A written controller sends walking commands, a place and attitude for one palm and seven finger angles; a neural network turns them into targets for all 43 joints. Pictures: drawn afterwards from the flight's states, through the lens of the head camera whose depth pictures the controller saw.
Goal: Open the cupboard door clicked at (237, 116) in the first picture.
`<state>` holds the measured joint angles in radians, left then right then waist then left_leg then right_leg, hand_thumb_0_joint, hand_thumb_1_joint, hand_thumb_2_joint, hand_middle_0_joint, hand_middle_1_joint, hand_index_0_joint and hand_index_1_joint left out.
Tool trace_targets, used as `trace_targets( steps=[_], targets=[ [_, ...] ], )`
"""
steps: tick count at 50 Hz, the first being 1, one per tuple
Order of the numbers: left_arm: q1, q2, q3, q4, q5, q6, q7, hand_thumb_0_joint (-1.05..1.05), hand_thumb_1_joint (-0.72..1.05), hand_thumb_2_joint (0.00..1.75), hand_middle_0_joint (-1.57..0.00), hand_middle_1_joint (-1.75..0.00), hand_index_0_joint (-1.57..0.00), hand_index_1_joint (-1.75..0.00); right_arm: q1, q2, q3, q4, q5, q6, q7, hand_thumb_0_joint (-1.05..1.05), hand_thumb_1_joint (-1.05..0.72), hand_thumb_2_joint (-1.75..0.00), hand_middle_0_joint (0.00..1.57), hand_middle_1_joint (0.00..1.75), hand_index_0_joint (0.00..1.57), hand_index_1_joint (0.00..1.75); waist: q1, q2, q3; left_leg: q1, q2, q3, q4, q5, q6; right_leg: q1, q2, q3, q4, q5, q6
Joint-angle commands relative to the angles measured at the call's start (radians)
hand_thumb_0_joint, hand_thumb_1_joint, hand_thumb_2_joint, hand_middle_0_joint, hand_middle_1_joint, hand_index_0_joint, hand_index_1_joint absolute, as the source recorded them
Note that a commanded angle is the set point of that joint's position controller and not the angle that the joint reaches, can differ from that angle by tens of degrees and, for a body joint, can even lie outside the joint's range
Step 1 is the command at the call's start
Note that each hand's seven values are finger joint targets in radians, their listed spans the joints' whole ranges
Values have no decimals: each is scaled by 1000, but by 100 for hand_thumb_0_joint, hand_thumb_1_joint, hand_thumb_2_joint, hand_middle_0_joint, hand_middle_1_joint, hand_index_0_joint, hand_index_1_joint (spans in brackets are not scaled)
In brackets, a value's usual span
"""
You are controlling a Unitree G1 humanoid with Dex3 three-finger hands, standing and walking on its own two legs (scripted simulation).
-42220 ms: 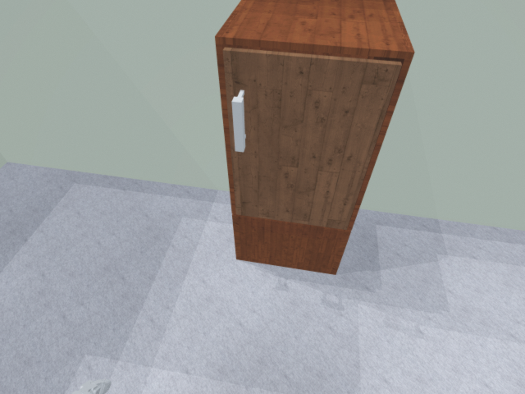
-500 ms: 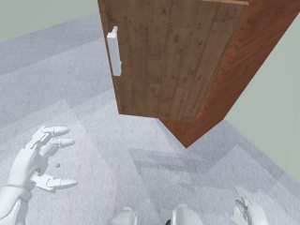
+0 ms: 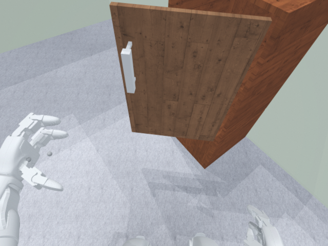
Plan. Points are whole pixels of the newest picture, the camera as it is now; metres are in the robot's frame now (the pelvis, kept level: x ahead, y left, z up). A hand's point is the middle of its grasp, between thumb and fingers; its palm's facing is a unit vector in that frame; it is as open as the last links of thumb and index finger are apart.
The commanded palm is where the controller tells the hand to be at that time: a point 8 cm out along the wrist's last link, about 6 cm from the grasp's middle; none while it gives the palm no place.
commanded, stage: raise the hand with hooked fingers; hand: left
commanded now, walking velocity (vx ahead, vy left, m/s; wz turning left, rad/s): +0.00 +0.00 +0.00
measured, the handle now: (130, 68) +0.60 +0.15 +0.06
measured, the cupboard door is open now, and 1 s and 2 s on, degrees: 46 46 46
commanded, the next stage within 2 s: move the hooked fingers beside the handle in 0.52 s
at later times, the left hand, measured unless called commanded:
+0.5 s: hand (61, 152) +0.29 +0.25 +0.07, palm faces -0.02 -1.00 -0.04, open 14.0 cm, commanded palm +0.26 +0.30 +0.07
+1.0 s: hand (80, 126) +0.36 +0.23 +0.07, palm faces -0.06 -1.00 -0.01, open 14.0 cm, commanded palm +0.34 +0.29 +0.07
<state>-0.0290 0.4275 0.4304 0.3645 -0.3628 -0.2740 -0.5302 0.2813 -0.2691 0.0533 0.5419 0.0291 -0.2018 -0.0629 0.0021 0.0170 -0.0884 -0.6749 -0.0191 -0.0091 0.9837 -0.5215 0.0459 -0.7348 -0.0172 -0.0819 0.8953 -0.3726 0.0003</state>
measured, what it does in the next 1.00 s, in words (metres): stands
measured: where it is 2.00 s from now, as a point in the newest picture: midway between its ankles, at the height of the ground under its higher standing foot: outside the picture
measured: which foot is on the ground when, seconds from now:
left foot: down 0.00-1.00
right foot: down 0.00-1.00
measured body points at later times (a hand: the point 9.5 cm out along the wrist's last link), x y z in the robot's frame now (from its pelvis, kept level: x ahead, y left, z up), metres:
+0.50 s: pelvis +0.00 -0.02 +0.01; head +0.06 -0.01 +0.45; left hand +0.29 +0.30 +0.08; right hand +0.15 -0.27 -0.08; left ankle -0.02 +0.08 -0.68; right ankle +0.04 -0.13 -0.68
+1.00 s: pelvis -0.01 -0.02 +0.00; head +0.07 -0.01 +0.44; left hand +0.36 +0.28 +0.07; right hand +0.11 -0.28 -0.09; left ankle -0.02 +0.08 -0.68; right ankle +0.04 -0.13 -0.68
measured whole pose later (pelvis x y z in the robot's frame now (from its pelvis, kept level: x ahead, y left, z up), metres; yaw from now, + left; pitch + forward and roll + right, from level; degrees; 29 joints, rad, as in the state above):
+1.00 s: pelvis -0.01 -0.02 +0.00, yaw -1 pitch +14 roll -1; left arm -0.36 0.46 0.42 0.70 -0.29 -0.29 -0.51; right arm 0.30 -0.28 0.05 0.57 0.03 -0.15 -0.08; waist -0.05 0.01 -0.09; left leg -0.71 0.00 0.01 0.96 -0.49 0.02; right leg -0.79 0.00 -0.07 0.90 -0.35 -0.02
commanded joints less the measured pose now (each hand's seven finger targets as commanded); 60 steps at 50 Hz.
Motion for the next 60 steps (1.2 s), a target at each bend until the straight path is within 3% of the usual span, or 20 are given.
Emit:
trace_targets(
  steps=[1,5,8,9,16,19,22,25,31,34,36,38,41,42,45,49,51,54,57,60],
  targets=[
    [-179,258,86,-127,-23,-15,-35,0,-50,30,-30,-120,-30,-120,7,-170,-74,-139,15,-45,-19,0,-90,-90,20,30,20,30,-1,89,-287,120,24,-55,-194,501,-73,230,38,13,-76,229,-33],
    [-152,239,86,-127,-42,-18,-49,0,-50,30,-30,-120,-30,-120,12,-167,-77,-148,13,-45,-11,0,-90,-90,20,30,20,30,3,46,-292,106,20,-43,-185,536,-66,263,41,20,-80,289,-33],
    [-152,259,116,-138,-43,-47,-25,0,-50,30,-30,-120,-30,-120,13,-167,-81,-150,8,-43,-6,0,-90,-90,20,30,20,30,6,28,-295,82,16,-36,-185,498,-58,272,37,25,-80,281,-29],
    [-161,271,125,-123,-45,-52,-22,0,-50,30,-30,-120,-30,-120,14,-167,-78,-150,5,-41,-4,0,-90,-90,20,30,20,30,9,37,-269,67,13,-31,-180,488,-59,273,41,30,-79,284,-36],
    [-173,262,104,-171,-28,-81,-11,0,-50,30,-30,-120,-30,-120,12,-155,-80,-150,9,-34,-6,0,-90,-90,20,30,20,30,-1,94,-310,82,12,-17,-184,453,-45,295,31,49,-89,275,-30],
    [-175,268,110,-161,-33,-81,-10,0,-50,30,-30,-120,-30,-120,6,-157,-77,-148,9,-34,-11,0,-90,-90,20,30,20,30,-5,64,-286,49,11,-16,-183,399,-38,310,31,60,-100,247,-31],
    [-178,277,124,-166,-34,-86,-6,0,-50,30,-30,-120,-30,-120,0,-153,-76,-145,10,-35,-13,0,-90,-90,20,30,20,30,-1,87,-299,60,10,-15,-189,402,-37,313,27,58,-102,255,-28],
    [-174,255,111,-120,-43,-78,-16,0,-50,30,-30,-120,-30,-120,0,-153,-72,-142,12,-30,-16,0,-90,-90,20,30,20,30,-10,33,-271,34,10,-11,-185,368,-32,316,29,68,-113,238,-26],
    [-201,246,86,-96,-33,-73,-27,0,-50,30,-30,-120,-30,-120,-9,-155,-71,-144,17,-31,-19,0,-90,-90,20,30,20,30,-15,41,-246,22,9,-12,-190,321,-30,294,23,73,-125,186,-26],
    [-362,225,34,-90,-22,-82,-18,0,-50,30,-30,-120,-30,-120,-5,-159,-66,-128,15,-34,-30,0,-90,-90,20,30,20,30,-46,51,-211,27,13,-22,-186,275,-30,233,28,66,-119,132,-29],
    [-448,249,41,-54,-11,-90,-8,0,-50,30,-30,-120,-30,-120,3,-159,-66,-110,16,-33,-38,0,-90,-90,20,30,20,30,-54,54,-227,28,13,-26,-186,240,-31,220,24,72,-123,91,-26],
    [-502,238,18,-28,5,-95,5,0,-50,30,-30,-120,-30,-120,7,-159,-64,-103,18,-34,-42,0,-90,-90,20,30,20,30,-60,44,-237,25,12,-31,-191,216,-30,205,21,69,-121,62,-23],
    [-569,287,40,14,30,-98,17,0,-50,30,-30,-120,-30,-120,21,-162,-64,-91,15,-28,-43,0,-90,-90,20,30,20,30,-46,76,-287,42,13,-35,-192,247,-36,219,20,67,-103,95,-29],
    [-553,262,17,45,37,-90,18,0,-50,30,-30,-120,-30,-120,21,-158,-62,-94,16,-24,-40,0,-90,-90,20,30,20,30,-42,93,-292,41,11,-31,-195,253,-38,219,19,66,-99,100,-30],
    [-545,333,85,121,43,-77,26,0,-50,30,-30,-120,-30,-120,41,-166,-63,-92,13,-5,-33,0,-90,-90,20,30,20,30,-26,41,-322,7,12,-22,-184,288,-36,267,22,74,-93,149,-28],
    [-602,337,82,198,51,-71,32,0,-50,30,-30,-120,-30,-120,55,-169,-60,-96,12,19,-23,0,-90,-90,20,30,20,30,-29,40,-296,-32,13,-17,-185,292,-36,260,25,70,-84,166,-31],
    [-611,362,107,192,55,-86,33,0,-50,30,-30,-120,-30,-120,71,-171,-68,-95,9,26,-17,0,-90,-90,20,30,20,30,-21,66,-344,-14,15,-12,-181,334,-38,278,25,75,-76,213,-29],
    [-608,328,80,165,50,-110,26,0,-50,30,-30,-120,-30,-120,93,-170,-74,-100,7,36,-9,0,-90,-90,20,30,20,30,-27,72,-397,23,18,-12,-169,441,-40,296,32,71,-59,308,-32],
    [-669,341,87,231,54,-117,22,0,-50,30,-30,-120,-30,-120,113,-177,-79,-73,10,56,-10,0,-90,-90,20,30,20,30,-58,14,-352,-13,23,-7,-166,381,-32,266,34,76,-74,278,-23],
    [-752,341,71,261,62,-122,13,0,-50,30,-30,-120,-30,-120,123,-180,-81,-61,9,67,-14,0,-90,-90,20,30,20,30,-65,48,-359,-10,21,-5,-165,369,-31,250,32,77,-73,264,-26]
  ],
)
